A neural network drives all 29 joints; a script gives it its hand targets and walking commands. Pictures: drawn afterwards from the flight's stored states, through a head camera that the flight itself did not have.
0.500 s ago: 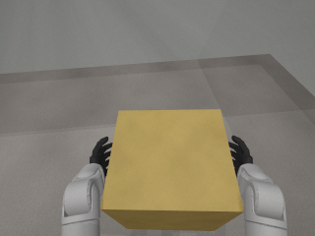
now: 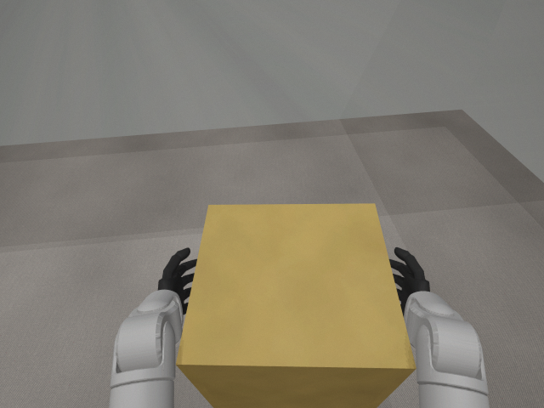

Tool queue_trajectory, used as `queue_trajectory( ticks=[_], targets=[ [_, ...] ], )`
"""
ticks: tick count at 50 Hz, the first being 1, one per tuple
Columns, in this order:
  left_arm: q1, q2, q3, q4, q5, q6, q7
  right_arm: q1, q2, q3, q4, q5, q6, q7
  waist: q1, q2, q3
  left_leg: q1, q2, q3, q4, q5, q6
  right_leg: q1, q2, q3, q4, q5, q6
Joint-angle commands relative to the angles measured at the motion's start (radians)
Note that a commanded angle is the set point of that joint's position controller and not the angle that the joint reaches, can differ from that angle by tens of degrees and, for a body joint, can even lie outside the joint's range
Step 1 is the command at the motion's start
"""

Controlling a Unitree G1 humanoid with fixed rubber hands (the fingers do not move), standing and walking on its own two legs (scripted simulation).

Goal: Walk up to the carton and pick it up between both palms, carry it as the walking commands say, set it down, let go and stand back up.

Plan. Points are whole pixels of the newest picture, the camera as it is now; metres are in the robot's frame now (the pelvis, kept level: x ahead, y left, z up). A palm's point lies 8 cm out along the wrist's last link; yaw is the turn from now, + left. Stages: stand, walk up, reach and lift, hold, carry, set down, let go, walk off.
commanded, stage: carry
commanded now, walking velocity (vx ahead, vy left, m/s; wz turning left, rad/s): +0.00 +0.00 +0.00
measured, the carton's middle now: (291, 314) +0.28 +0.00 -0.01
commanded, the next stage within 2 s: none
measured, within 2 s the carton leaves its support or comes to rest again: neither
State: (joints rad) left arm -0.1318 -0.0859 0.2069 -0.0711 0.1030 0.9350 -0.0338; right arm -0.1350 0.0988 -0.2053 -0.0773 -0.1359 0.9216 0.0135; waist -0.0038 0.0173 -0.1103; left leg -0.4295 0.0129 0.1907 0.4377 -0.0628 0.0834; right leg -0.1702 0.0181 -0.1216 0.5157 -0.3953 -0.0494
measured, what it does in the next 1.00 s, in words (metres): stands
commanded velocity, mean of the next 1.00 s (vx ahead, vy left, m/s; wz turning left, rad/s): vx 0.00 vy -0.03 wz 0.00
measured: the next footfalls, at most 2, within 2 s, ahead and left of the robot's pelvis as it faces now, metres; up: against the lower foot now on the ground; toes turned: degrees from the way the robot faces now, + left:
none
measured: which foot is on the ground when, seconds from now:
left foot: down 0.00-1.00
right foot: down 0.00-1.00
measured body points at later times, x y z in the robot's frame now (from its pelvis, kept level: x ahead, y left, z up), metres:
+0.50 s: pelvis +0.00 -0.02 -0.01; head -0.01 -0.02 +0.44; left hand +0.27 +0.14 +0.07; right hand +0.27 -0.20 +0.07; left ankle +0.11 +0.07 -0.73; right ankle -0.07 -0.08 -0.73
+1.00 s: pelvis +0.01 -0.04 +0.00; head +0.01 -0.04 +0.45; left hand +0.29 +0.14 +0.04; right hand +0.30 -0.21 +0.05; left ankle +0.11 +0.07 -0.73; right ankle -0.07 -0.08 -0.73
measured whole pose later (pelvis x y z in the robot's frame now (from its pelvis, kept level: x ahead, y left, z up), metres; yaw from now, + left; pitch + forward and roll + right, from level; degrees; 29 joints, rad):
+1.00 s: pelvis +0.01 -0.04 +0.00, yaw +0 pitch +3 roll +1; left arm -0.14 -0.11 0.24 -0.17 0.08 1.00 -0.01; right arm -0.19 0.11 -0.22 -0.15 -0.13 0.99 0.01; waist 0.00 -0.02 -0.05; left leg -0.45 0.05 0.17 0.49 -0.09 0.04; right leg -0.19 0.04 -0.14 0.57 -0.42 -0.08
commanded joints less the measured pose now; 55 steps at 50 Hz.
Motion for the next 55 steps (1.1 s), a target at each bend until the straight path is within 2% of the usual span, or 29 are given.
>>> queue_trajectory(
  ticks=[1, 3, 5, 9, 11, 12, 15, 17, 21, 22, 27, 30, 31, 32, 34, 36, 37, 38, 39, 40, 41, 44, 46, 47, 49, 50, 53, 54, 55],
  targets=[
    [-0.464, -0.664, -0.593, -0.108, -0.198, -0.031, -0.136, -0.409, 0.679, 0.586, -0.1, 0.204, -0.018, 0.147, 0.01, -0.055, -0.206, 0.28, 0.152, -0.203, -0.048, 0.054, -0.03, -0.08, -0.138, 0.115, -0.135, 0.072, -0.005],
    [-0.446, -0.683, -0.639, -0.18, -0.217, -0.032, -0.131, -0.442, 0.708, 0.637, -0.193, 0.246, -0.021, 0.151, 0.003, -0.055, -0.23, 0.312, 0.143, -0.182, -0.011, 0.137, -0.023, -0.085, -0.137, 0.1, -0.094, 0.186, 0.003],
    [-0.382, -0.643, -0.612, -0.125, -0.185, -0.025, -0.131, -0.342, 0.64, 0.589, -0.126, 0.189, -0.016, 0.144, 0.004, -0.014, -0.239, 0.276, 0.135, -0.173, 0.006, 0.187, -0.016, -0.029, -0.138, 0.077, -0.071, 0.263, 0.0],
    [-0.42, -0.638, -0.603, -0.135, -0.182, -0.032, -0.137, -0.355, 0.67, 0.571, -0.067, 0.178, -0.016, 0.154, 0.006, -0.049, -0.17, 0.242, 0.13, -0.148, 0.027, 0.113, -0.015, -0.081, -0.183, 0.124, -0.104, 0.346, 0.034],
    [-0.507, -0.705, -0.721, -0.312, -0.281, 0.009, -0.134, -0.414, 0.713, 0.672, -0.228, 0.285, 0.028, 0.156, 0.003, 0.009, -0.211, 0.293, 0.132, -0.165, 0.024, 0.189, -0.018, -0.066, -0.158, 0.093, -0.072, 0.304, 0.016],
    [-0.48, -0.698, -0.706, -0.274, -0.26, 0.033, -0.134, -0.372, 0.704, 0.646, -0.166, 0.262, 0.049, 0.157, 0.0, 0.037, -0.232, 0.325, 0.15, -0.176, 0.029, 0.215, -0.01, -0.101, -0.136, 0.091, -0.061, 0.216, 0.013],
    [-0.542, -0.764, -0.84, -0.476, -0.392, 0.16, -0.141, -0.401, 0.764, 0.767, -0.38, 0.377, 0.167, 0.159, -0.001, -0.028, -0.199, 0.323, 0.224, -0.259, 0.016, 0.075, 0.002, -0.165, -0.111, 0.103, -0.044, 0.055, 0.027],
    [-0.438, -0.745, -0.801, -0.394, -0.348, 0.211, -0.147, -0.333, 0.754, 0.732, -0.315, 0.355, 0.21, 0.162, -0.008, 0.088, -0.22, 0.29, 0.276, -0.318, -0.046, 0.04, -0.01, -0.156, -0.077, 0.058, 0.015, -0.046, 0.021],
    [-0.337, -0.743, -0.787, -0.304, -0.342, 0.256, -0.162, -0.35, 0.717, 0.743, -0.344, 0.352, 0.253, 0.162, 0.008, 0.033, -0.257, 0.219, 0.204, -0.2, 0.01, 0.15, -0.033, -0.039, -0.107, 0.089, -0.031, 0.092, 0.003],
    [-0.434, -0.756, -0.807, -0.384, -0.365, 0.249, -0.161, -0.349, 0.735, 0.747, -0.327, 0.352, 0.258, 0.168, 0.01, 0.035, -0.247, 0.207, 0.182, -0.177, 0.046, 0.199, -0.041, -0.025, -0.121, 0.102, -0.022, 0.201, 0.004],
    [-0.503, -0.774, -0.785, -0.382, -0.356, 0.254, -0.168, -0.479, 0.783, 0.774, -0.355, 0.381, 0.264, 0.188, 0.006, -0.107, -0.09, 0.089, 0.13, -0.119, 0.062, -0.05, -0.047, -0.082, -0.202, 0.137, -0.093, 0.4, 0.024],
    [-0.466, -0.774, -0.749, -0.278, -0.323, 0.25, -0.158, -0.437, 0.731, 0.727, -0.266, 0.344, 0.256, 0.187, -0.005, -0.086, -0.058, 0.131, 0.115, -0.123, 0.058, -0.1, -0.052, -0.159, -0.201, 0.141, -0.14, 0.248, -0.011],
    [-0.481, -0.744, -0.714, -0.258, -0.297, 0.231, -0.156, -0.424, 0.732, 0.685, -0.179, 0.319, 0.243, 0.192, -0.003, -0.065, -0.05, 0.164, 0.121, -0.118, 0.049, -0.095, -0.054, -0.202, -0.198, 0.169, -0.16, 0.205, -0.011],
    [-0.43, -0.686, -0.6, -0.083, -0.197, 0.193, -0.156, -0.393, 0.689, 0.571, -0.01, 0.232, 0.195, 0.191, 0.003, -0.045, -0.017, 0.156, 0.103, -0.103, 0.071, -0.09, -0.053, -0.211, -0.197, 0.171, -0.186, 0.208, 0.005],
    [-0.474, -0.719, -0.678, -0.196, -0.243, 0.14, -0.161, -0.437, 0.726, 0.641, -0.131, 0.259, 0.142, 0.189, -0.003, -0.057, -0.07, 0.123, 0.108, -0.115, 0.061, -0.049, -0.044, -0.104, -0.192, 0.138, -0.151, 0.388, 0.032],
    [-0.513, -0.729, -0.651, -0.154, -0.243, 0.114, -0.155, -0.503, 0.743, 0.62, -0.101, 0.261, 0.118, 0.187, 0.003, -0.063, -0.06, 0.125, 0.099, -0.097, 0.058, -0.066, -0.054, -0.108, -0.198, 0.159, -0.167, 0.358, 0.019],
    [-0.602, -0.782, -0.727, -0.28, -0.31, 0.112, -0.153, -0.549, 0.794, 0.698, -0.219, 0.318, 0.12, 0.183, 0.01, -0.093, -0.053, 0.103, 0.109, -0.1, 0.054, -0.024, -0.056, -0.076, -0.203, 0.139, -0.144, 0.498, 0.033],
    [-0.593, -0.796, -0.751, -0.323, -0.339, 0.125, -0.153, -0.549, 0.799, 0.718, -0.248, 0.349, 0.131, 0.187, -0.001, -0.038, -0.124, 0.153, 0.089, -0.084, 0.067, -0.023, -0.057, -0.032, -0.181, 0.114, -0.112, 0.52, 0.016],
    [-0.585, -0.777, -0.692, -0.224, -0.297, 0.115, -0.154, -0.539, 0.784, 0.655, -0.156, 0.298, 0.119, 0.189, 0.004, -0.041, -0.121, 0.149, 0.091, -0.074, 0.072, -0.01, -0.06, -0.029, -0.194, 0.112, -0.109, 0.609, 0.033],
    [-0.555, -0.805, -0.747, -0.298, -0.325, 0.125, -0.15, -0.515, 0.79, 0.706, -0.241, 0.332, 0.124, 0.184, -0.002, -0.021, -0.163, 0.152, 0.086, -0.077, 0.066, -0.01, -0.054, -0.003, -0.187, 0.113, -0.091, 0.577, 0.022],
    [-0.506, -0.755, -0.66, -0.194, -0.257, 0.113, -0.146, -0.445, 0.758, 0.626, -0.112, 0.271, 0.116, 0.179, -0.001, -0.021, -0.182, 0.176, 0.091, -0.079, 0.057, 0.004, -0.05, -0.013, -0.183, 0.106, -0.087, 0.536, 0.017],
    [-0.483, -0.752, -0.676, -0.194, -0.256, 0.082, -0.152, -0.438, 0.758, 0.637, -0.143, 0.256, 0.086, 0.174, 0.001, -0.05, -0.262, 0.248, 0.093, -0.061, 0.088, 0.211, -0.018, 0.048, -0.173, 0.069, 0.004, 0.848, 0.042],
    [-0.421, -0.707, -0.657, -0.183, -0.24, 0.059, -0.156, -0.421, 0.762, 0.631, -0.123, 0.235, 0.062, 0.166, 0.004, -0.109, -0.257, 0.268, 0.101, -0.063, 0.117, 0.273, 0.001, 0.026, -0.181, 0.069, 0.01, 0.907, 0.067],
    [-0.442, -0.754, -0.686, -0.175, -0.26, 0.062, -0.163, -0.418, 0.766, 0.64, -0.131, 0.236, 0.062, 0.165, 0.001, -0.05, -0.269, 0.281, 0.102, -0.08, 0.102, 0.272, -0.008, 0.03, -0.162, 0.064, 0.024, 0.821, 0.049],
    [-0.499, -0.776, -0.763, -0.302, -0.315, 0.072, -0.163, -0.443, 0.8, 0.719, -0.22, 0.293, 0.076, 0.168, 0.0, -0.04, -0.265, 0.25, 0.103, -0.079, 0.107, 0.244, -0.001, 0.06, -0.168, 0.07, 0.02, 0.831, 0.056],
    [-0.477, -0.724, -0.638, -0.145, -0.233, 0.054, -0.168, -0.402, 0.757, 0.603, -0.048, 0.204, 0.059, 0.163, 0.007, -0.082, -0.252, 0.246, 0.101, -0.07, 0.093, 0.239, -0.009, 0.047, -0.179, 0.066, 0.018, 0.838, 0.056],
    [-0.49, -0.734, -0.704, -0.244, -0.269, 0.037, -0.158, -0.395, 0.754, 0.66, -0.163, 0.235, 0.041, 0.159, 0.005, -0.033, -0.24, 0.259, 0.125, -0.108, 0.094, 0.188, -0.003, 0.012, -0.152, 0.077, -0.018, 0.586, 0.048],
    [-0.461, -0.699, -0.607, -0.09, -0.183, 0.02, -0.159, -0.375, 0.726, 0.559, -0.002, 0.165, 0.02, 0.158, 0.002, -0.027, -0.205, 0.237, 0.107, -0.096, 0.071, 0.147, -0.016, -0.001, -0.155, 0.066, -0.034, 0.522, 0.043],
    [-0.466, -0.734, -0.703, -0.211, -0.257, 0.019, -0.161, -0.426, 0.725, 0.665, -0.184, 0.236, 0.012, 0.154, 0.008, -0.051, -0.207, 0.213, 0.124, -0.103, 0.081, 0.139, -0.014, 0.003, -0.152, 0.077, -0.053, 0.48, 0.044]
  ],
)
